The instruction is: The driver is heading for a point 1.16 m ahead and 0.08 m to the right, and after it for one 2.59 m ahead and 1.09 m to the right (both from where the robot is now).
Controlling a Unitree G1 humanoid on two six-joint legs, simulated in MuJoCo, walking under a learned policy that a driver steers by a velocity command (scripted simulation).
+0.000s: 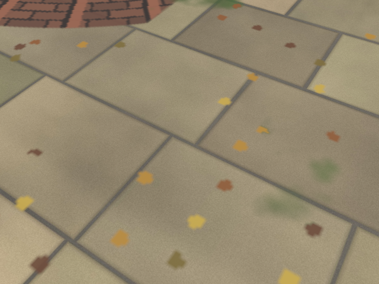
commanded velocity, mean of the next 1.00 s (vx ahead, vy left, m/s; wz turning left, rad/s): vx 1.00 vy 0.00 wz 0.05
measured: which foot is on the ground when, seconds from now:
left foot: down 0.00-0.16, up 0.18-0.60, down 0.62-1.00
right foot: up 0.00-0.14, down 0.16-0.62, up 0.64-1.00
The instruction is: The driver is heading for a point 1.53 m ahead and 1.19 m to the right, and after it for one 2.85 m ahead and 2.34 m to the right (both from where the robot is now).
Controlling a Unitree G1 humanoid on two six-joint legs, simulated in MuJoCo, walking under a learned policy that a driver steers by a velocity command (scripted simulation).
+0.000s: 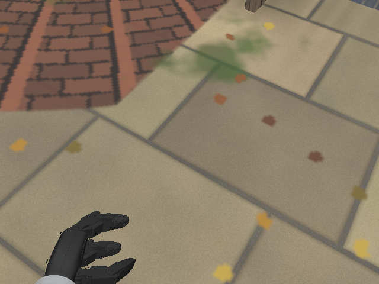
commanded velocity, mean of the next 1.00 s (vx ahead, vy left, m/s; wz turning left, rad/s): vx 1.00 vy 0.00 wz -0.67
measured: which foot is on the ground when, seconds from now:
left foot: down 0.00-0.08, up 0.10-0.44, down 0.46-0.90, up 0.92-1.00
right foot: up 0.00-0.04, down 0.06-0.48, up 0.50-0.88, down 0.90-1.00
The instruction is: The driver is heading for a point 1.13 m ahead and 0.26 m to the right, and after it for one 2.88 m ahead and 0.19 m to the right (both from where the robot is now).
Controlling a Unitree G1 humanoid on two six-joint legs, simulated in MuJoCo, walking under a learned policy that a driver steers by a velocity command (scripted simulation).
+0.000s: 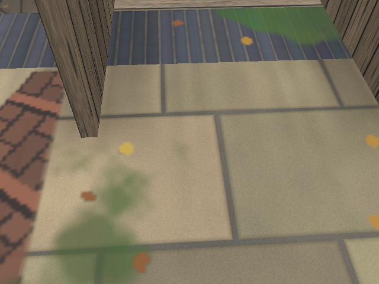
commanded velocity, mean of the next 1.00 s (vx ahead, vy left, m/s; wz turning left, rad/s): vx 1.00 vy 0.00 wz -0.57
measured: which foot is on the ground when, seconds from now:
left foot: up 0.00-0.28, down 0.30-0.74, up 0.76-1.00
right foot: down 0.00-0.32, up 0.34-0.74, down 0.76-1.00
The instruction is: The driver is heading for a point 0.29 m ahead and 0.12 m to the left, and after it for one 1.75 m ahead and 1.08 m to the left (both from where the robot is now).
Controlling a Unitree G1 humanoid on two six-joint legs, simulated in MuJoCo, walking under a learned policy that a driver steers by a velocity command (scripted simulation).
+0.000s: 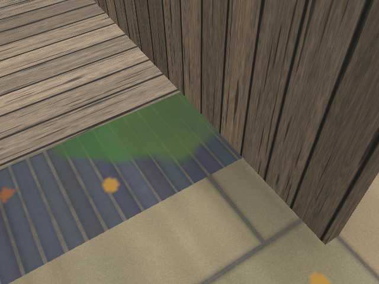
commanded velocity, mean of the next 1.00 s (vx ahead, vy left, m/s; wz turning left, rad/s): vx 1.00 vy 0.00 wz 0.89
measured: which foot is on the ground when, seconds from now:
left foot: up 0.00-0.20, down 0.22-0.60, up 0.62-1.00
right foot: down 0.00-0.18, up 0.20-0.60, down 0.62-1.00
